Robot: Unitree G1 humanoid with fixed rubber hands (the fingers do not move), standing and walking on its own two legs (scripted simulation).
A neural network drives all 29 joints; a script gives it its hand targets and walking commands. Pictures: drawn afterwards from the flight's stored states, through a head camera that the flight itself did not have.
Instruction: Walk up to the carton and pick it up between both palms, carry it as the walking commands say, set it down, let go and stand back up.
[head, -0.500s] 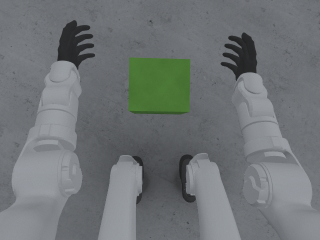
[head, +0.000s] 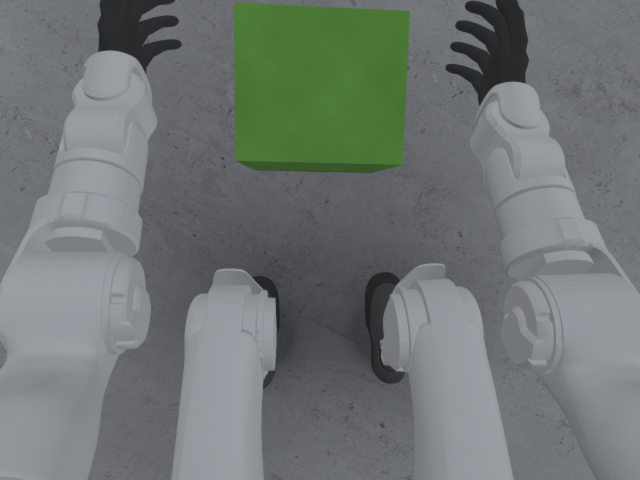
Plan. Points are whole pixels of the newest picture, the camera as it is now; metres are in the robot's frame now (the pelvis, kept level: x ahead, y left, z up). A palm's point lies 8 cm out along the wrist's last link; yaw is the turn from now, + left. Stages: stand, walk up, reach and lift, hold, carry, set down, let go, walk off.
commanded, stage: reach and lift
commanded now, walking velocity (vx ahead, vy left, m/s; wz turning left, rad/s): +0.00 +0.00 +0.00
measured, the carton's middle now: (317, 106) +0.52 +0.02 -0.33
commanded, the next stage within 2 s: none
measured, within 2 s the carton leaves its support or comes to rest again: leaves its support in 1.92 s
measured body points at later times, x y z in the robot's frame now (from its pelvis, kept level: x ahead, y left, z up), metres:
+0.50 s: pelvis +0.00 +0.00 -0.07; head +0.37 +0.02 +0.18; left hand +0.54 +0.20 -0.27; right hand +0.53 -0.17 -0.26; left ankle +0.10 +0.11 -0.40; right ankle +0.11 -0.12 -0.40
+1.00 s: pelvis -0.01 +0.00 -0.07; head +0.36 +0.02 +0.18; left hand +0.54 +0.19 -0.26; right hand +0.53 -0.15 -0.26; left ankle +0.10 +0.11 -0.40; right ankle +0.11 -0.12 -0.40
